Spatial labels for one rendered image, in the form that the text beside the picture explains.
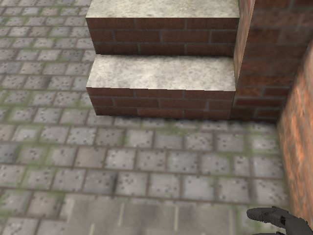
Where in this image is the robot right hand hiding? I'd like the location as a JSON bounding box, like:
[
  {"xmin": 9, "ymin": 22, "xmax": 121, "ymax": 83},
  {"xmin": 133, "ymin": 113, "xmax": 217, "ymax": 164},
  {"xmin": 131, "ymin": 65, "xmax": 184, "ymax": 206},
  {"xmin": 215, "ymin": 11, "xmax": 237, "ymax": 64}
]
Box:
[{"xmin": 246, "ymin": 206, "xmax": 313, "ymax": 235}]

